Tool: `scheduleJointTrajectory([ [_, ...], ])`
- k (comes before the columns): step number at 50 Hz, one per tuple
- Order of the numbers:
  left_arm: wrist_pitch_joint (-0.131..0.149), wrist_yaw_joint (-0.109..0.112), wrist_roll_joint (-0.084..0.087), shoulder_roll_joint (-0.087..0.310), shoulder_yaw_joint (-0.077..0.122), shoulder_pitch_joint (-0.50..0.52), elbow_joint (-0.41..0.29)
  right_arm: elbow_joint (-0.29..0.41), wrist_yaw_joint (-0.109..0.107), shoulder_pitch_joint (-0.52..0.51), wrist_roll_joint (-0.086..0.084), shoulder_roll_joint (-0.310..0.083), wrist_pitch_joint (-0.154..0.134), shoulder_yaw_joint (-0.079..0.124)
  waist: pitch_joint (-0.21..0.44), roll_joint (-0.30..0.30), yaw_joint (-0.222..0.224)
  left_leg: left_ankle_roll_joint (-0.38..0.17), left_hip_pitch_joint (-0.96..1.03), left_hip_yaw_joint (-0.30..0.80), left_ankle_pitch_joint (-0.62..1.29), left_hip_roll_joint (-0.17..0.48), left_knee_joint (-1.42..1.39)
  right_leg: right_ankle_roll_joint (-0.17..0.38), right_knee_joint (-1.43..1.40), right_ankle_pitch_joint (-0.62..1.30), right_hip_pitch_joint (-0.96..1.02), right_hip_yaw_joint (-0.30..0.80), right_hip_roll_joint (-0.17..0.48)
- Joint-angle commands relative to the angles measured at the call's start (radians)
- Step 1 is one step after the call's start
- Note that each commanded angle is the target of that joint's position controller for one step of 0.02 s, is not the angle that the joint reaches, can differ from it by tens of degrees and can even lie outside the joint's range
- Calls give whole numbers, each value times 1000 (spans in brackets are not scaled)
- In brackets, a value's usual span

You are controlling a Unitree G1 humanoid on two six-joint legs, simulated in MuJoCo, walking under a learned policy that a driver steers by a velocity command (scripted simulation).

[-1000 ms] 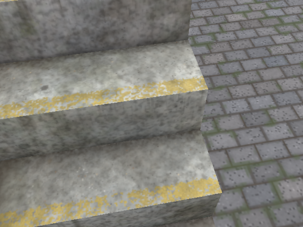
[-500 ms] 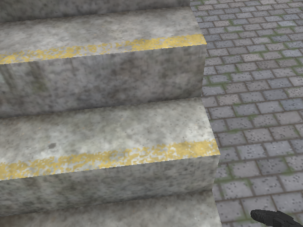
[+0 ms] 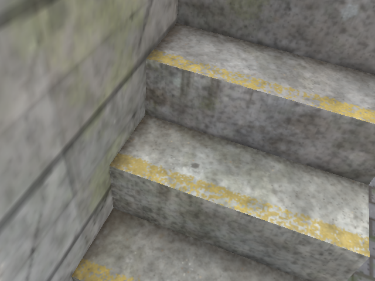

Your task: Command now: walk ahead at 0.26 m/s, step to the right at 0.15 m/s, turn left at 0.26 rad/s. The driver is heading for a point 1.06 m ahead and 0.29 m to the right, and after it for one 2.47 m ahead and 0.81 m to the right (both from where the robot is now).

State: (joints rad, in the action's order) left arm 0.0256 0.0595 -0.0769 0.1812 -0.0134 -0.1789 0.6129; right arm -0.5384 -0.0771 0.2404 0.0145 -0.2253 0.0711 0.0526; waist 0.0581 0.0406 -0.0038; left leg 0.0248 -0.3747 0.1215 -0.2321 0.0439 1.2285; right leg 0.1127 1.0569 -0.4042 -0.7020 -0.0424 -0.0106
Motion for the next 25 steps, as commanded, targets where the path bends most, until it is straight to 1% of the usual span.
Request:
scheduleJointTrajectory([
  [1,-43,22,-11,88,46,-80,-51,-118,51,167,-9,7,-50,-25,-129,-35,24,-27,164,-384,276,-38,-1080,46,35,-259,118,-76,-54],
  [2,-59,15,8,43,48,-163,-11,-143,37,127,-4,48,-61,-39,-114,-72,80,-15,237,-309,509,29,-1215,34,279,-148,92,-94,-131],
  [3,-77,6,7,20,58,-178,-8,-121,17,65,16,59,-73,-54,-104,-131,98,-4,299,-170,803,118,-1351,-2,572,-150,10,-60,-211],
  [4,-99,-18,16,-24,60,-163,-19,-108,-14,45,45,18,-59,-64,-40,-172,63,-14,421,-188,1191,179,-1363,-43,1042,-355,-146,-17,-291],
  [5,-103,-30,58,-47,58,-172,-74,-111,-37,40,87,-100,-86,-39,7,-249,95,-14,621,-229,1724,255,-1073,-94,1391,-519,-424,-28,-284],
  [6,-66,-40,93,-46,38,-75,-153,-138,-24,129,168,-247,-110,19,23,-379,107,-124,826,-175,1936,381,-700,-93,1460,-526,-694,25,-165],
  [7,-43,-37,100,0,24,1,-183,-125,-24,78,162,-265,-112,40,30,-265,109,-179,882,-212,1840,386,-704,-72,1280,-503,-787,38,-128],
  [8,-46,-45,47,21,29,143,-231,-128,-59,157,137,-250,-110,59,11,-222,43,-220,787,-109,1501,449,-747,-64,1397,-454,-820,158,-72],
  [9,-65,-66,-7,113,49,115,-268,-46,-63,-36,123,-330,-129,87,14,-218,138,-230,581,-30,1011,509,-770,-93,1141,-298,-642,214,-13],
  [10,-96,-76,-34,142,72,77,-213,-82,-78,6,84,-282,-128,71,0,-57,127,-281,557,-78,1122,522,-779,-81,1143,-222,-571,185,-55],
  [11,-108,-86,-9,151,73,-77,-153,-9,-60,-217,62,-288,-127,55,41,8,270,-171,315,-302,1185,304,-753,-37,693,-177,-159,95,-104],
  [12,-116,-82,-9,184,73,-156,-124,30,-45,-291,29,-269,-136,47,-5,-5,296,-138,122,-379,1496,250,-681,-1,275,-187,153,-34,-150],
  [13,-141,-71,-5,175,78,-200,-129,16,-41,-206,2,-263,-140,52,23,-78,276,-151,135,-320,1623,317,-533,32,101,-217,300,-82,-137],
  [14,-114,-40,13,221,108,-388,-60,55,-13,-272,5,-275,-124,57,22,28,347,-74,184,-361,1550,105,-128,104,-71,-10,322,-104,-214],
  [15,-77,-7,57,170,95,-507,28,120,31,-463,11,-151,-93,21,-81,334,436,-44,-227,-333,144,-94,416,204,-390,469,506,54,-125],
  [16,-67,38,88,186,74,-284,-32,295,61,-554,85,-17,-75,-35,-149,498,254,-30,-433,-66,-472,-142,585,246,-350,598,219,515,-112],
  [17,-62,55,72,128,67,-58,-149,317,86,-494,99,-10,-83,-48,-271,225,158,-101,-221,233,-651,13,526,156,-271,439,-294,620,-35],
  [18,-43,67,22,152,79,215,-220,240,73,-90,79,-33,-81,-23,-214,86,-126,-148,10,339,-579,16,444,86,-80,476,-518,704,-4],
  [19,-53,59,-43,110,63,368,-265,103,33,253,84,-61,-73,-11,-102,-107,-270,-128,326,153,-316,-36,207,-12,15,457,-698,549,-73],
  [20,-53,79,-50,53,43,511,-284,-2,3,497,77,-41,-39,-16,-48,-263,-427,-123,502,38,-63,32,-373,-89,156,135,-780,373,-138],
  [21,-63,87,-10,18,40,361,-204,-78,-17,445,45,-22,-5,-13,-50,-408,-344,-86,546,-133,148,62,-747,-41,428,-160,-730,219,-163],
  [22,-47,74,19,-44,27,156,-127,-91,-25,251,46,-2,20,-18,19,-480,-181,-54,394,-248,392,29,-920,-53,744,-3,-412,83,-299],
  [23,-29,54,33,-24,30,53,-102,-77,-22,84,42,35,14,-38,75,-382,-60,-29,307,-307,550,5,-888,-48,1019,-24,-296,138,-328],
  [24,-42,25,26,-7,44,18,-107,-39,-28,-17,49,19,-30,-42,88,-208,1,-48,354,-206,522,94,-822,-82,1319,-56,-411,184,-307],
  [25,-51,-7,23,-22,48,-22,-110,-33,-31,-96,72,21,-68,-51,101,-95,66,-54,418,-126,525,158,-738,-107,1557,-49,-558,214,-271],
])
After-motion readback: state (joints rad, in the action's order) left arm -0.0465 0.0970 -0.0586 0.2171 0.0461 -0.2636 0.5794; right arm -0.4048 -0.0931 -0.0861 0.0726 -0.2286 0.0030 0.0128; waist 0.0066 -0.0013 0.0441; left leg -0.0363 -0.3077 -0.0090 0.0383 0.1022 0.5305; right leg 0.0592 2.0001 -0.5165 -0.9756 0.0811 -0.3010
